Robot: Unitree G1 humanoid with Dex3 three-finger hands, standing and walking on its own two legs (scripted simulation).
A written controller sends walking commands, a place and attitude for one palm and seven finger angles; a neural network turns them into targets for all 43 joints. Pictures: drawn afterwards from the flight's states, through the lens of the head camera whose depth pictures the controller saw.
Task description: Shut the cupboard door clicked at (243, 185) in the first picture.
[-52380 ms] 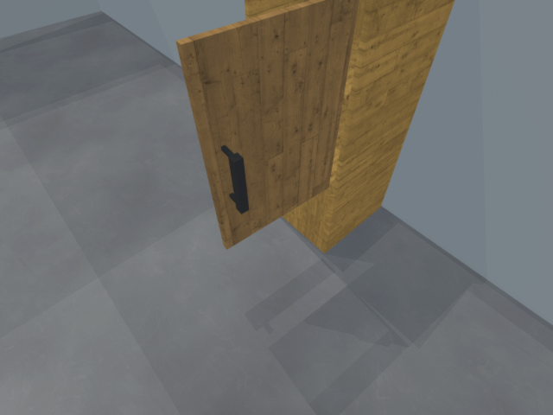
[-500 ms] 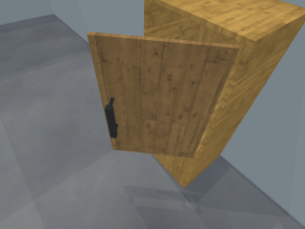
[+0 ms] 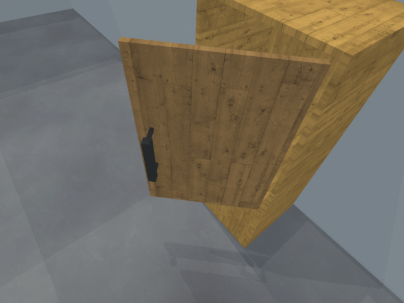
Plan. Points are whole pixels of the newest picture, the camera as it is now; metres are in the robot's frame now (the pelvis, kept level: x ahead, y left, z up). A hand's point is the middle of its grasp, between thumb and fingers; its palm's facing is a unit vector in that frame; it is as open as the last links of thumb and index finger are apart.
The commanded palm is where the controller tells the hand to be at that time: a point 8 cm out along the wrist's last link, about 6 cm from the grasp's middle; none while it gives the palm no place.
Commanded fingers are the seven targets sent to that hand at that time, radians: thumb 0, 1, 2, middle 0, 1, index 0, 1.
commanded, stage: come to a stop and stand still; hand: left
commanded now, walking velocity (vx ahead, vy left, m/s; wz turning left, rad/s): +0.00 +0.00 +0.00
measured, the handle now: (151, 155) +0.49 +0.17 -0.07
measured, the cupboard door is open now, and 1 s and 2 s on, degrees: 44 44 44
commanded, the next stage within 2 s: look again from close up in 0.82 s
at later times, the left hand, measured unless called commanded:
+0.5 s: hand out of the picture +0.04 +0.18 -0.16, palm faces -0.01 -0.96 -0.29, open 7.4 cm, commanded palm none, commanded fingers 0.00 0.90 0.90 -0.20 -0.30 -0.20 -0.30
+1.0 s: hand out of the picture -0.01 +0.21 -0.17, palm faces -0.02 -0.96 -0.29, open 7.4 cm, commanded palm none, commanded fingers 0.00 0.90 0.90 -0.20 -0.30 -0.20 -0.30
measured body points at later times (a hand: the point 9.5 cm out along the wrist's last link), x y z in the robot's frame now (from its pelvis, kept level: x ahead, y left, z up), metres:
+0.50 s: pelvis -0.03 -0.03 +0.00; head -0.04 -0.03 +0.45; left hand +0.04 +0.23 -0.14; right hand +0.06 -0.29 -0.14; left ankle -0.03 +0.07 -0.74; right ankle +0.02 -0.13 -0.74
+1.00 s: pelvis -0.04 -0.01 +0.00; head -0.04 -0.01 +0.45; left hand +0.00 +0.26 -0.15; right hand -0.03 -0.29 -0.14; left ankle -0.03 +0.07 -0.74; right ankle +0.02 -0.13 -0.74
